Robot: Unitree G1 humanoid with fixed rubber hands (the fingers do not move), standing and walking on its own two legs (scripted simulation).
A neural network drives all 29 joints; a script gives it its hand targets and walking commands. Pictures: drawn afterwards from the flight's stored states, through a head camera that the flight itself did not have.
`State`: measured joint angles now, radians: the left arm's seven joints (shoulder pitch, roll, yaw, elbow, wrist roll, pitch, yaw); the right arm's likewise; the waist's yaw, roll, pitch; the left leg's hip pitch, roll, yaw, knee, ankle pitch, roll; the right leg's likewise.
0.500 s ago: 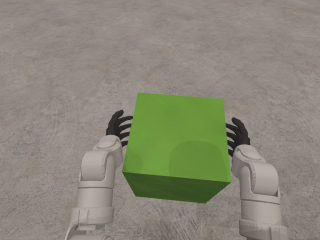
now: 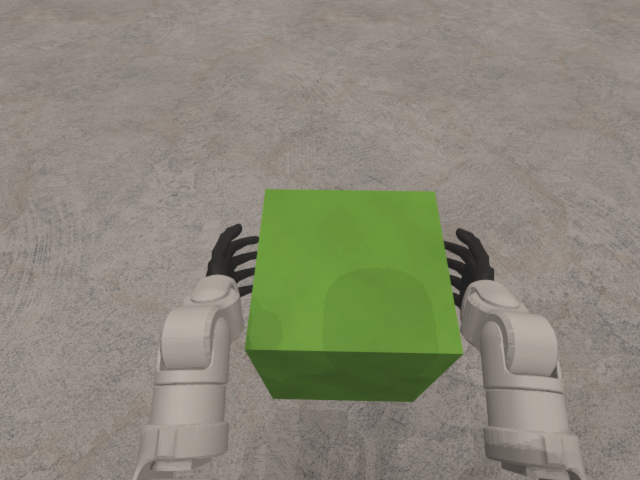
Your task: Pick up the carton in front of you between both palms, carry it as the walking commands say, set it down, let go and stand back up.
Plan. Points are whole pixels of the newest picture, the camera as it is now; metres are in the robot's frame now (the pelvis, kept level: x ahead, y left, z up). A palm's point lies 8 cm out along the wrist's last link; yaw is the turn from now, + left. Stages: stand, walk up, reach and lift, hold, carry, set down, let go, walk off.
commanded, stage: carry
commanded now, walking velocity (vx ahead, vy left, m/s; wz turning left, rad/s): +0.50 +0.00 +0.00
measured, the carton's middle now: (345, 305) +0.34 +0.02 +0.01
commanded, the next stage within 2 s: none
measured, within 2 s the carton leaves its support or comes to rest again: neither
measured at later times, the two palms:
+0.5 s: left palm (259, 103) +0.68 +0.19 +0.11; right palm (433, 119) +0.65 -0.11 +0.11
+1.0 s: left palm (293, 44) +0.91 +0.16 +0.11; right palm (433, 51) +0.93 -0.14 +0.10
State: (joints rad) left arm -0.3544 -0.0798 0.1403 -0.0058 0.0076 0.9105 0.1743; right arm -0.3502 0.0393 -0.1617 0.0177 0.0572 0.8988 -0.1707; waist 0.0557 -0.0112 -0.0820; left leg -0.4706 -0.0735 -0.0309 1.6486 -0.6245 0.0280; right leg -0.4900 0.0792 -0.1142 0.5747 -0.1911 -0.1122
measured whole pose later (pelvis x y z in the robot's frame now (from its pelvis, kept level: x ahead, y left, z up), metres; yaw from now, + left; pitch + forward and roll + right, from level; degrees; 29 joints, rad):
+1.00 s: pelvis +0.68 -0.01 +0.03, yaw +2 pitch +3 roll +1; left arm 0.02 -0.13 0.05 -0.43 0.07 1.17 0.11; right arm 0.01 0.13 -0.04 -0.43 -0.08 1.19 -0.11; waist 0.02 0.01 -0.13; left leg -0.53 0.10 0.09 0.93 -0.24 -0.01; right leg -0.20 -0.02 -0.21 0.30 -0.17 -0.07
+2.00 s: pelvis +1.33 +0.00 +0.03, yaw +2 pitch +4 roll +2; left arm -0.01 -0.13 0.06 -0.47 0.07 1.18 0.11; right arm -0.02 0.13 -0.04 -0.47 -0.08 1.20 -0.12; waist 0.02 0.01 -0.05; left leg -0.51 0.10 0.08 1.04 -0.26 0.00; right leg -0.25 -0.04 -0.22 0.33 -0.15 -0.07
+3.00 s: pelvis +1.97 +0.01 +0.02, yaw +3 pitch +4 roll +1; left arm -0.03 -0.13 0.06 -0.47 0.07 1.16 0.11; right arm -0.04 0.13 -0.05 -0.48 -0.09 1.19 -0.12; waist 0.02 0.03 0.02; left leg -0.40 0.06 0.08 0.96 -0.39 -0.01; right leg -0.32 -0.05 -0.23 0.35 -0.10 -0.08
